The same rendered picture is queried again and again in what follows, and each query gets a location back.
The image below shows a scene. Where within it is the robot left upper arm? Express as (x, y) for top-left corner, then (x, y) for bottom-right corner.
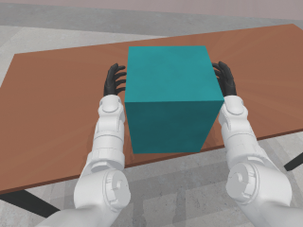
(35, 168), (131, 227)

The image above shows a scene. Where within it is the right robot forearm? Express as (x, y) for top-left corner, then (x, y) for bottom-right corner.
(218, 96), (293, 194)

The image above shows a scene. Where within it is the left robot forearm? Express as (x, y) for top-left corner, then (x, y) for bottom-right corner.
(74, 95), (126, 204)

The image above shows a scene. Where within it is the table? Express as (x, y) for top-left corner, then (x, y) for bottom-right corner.
(0, 24), (303, 218)

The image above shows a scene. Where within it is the robot left hand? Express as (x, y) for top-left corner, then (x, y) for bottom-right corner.
(103, 63), (127, 96)

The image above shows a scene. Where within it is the carton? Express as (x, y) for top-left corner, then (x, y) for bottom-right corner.
(124, 45), (224, 154)

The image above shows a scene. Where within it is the robot right hand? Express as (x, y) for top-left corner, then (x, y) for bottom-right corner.
(211, 61), (237, 97)

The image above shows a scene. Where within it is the robot right upper arm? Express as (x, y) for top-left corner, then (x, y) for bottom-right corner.
(225, 161), (303, 227)

